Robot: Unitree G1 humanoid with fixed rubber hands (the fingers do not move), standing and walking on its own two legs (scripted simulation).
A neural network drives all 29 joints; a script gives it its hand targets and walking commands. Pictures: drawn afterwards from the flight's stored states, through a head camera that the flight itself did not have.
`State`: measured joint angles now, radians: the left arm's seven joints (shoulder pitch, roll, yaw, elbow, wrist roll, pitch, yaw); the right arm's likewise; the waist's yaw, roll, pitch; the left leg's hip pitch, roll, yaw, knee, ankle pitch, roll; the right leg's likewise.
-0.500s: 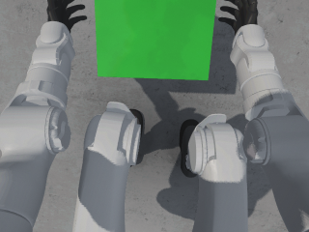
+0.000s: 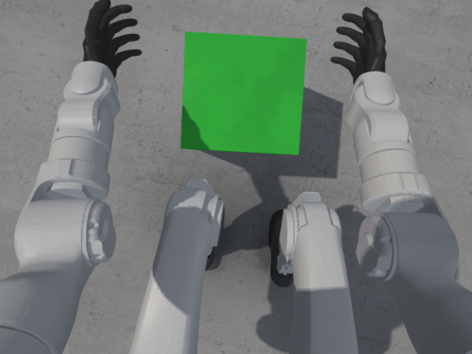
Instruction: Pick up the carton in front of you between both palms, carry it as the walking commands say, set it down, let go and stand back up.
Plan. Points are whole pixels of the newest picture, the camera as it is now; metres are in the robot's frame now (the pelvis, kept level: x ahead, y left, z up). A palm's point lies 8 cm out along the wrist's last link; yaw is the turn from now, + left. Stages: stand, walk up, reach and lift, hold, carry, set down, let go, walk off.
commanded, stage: set down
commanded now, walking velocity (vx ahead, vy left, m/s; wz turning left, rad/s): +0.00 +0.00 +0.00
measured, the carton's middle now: (241, 106) +0.47 +0.05 -0.33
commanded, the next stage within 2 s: let go in 0.62 s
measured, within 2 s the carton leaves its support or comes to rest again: neither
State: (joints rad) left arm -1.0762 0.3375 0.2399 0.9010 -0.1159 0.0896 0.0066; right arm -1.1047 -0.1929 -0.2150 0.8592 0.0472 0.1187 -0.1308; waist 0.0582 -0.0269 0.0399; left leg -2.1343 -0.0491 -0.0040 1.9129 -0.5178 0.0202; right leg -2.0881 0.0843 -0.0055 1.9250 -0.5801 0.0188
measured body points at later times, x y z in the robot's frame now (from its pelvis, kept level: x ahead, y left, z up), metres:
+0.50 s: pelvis +0.02 +0.00 +0.13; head +0.32 +0.03 +0.47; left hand +0.49 +0.27 +0.02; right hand +0.53 -0.13 +0.02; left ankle +0.11 +0.10 -0.42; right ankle +0.10 -0.11 -0.42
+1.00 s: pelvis +0.08 +0.01 +0.26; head +0.31 +0.03 +0.65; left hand +0.41 +0.28 +0.14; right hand +0.44 -0.17 +0.14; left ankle +0.11 +0.10 -0.42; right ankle +0.10 -0.11 -0.42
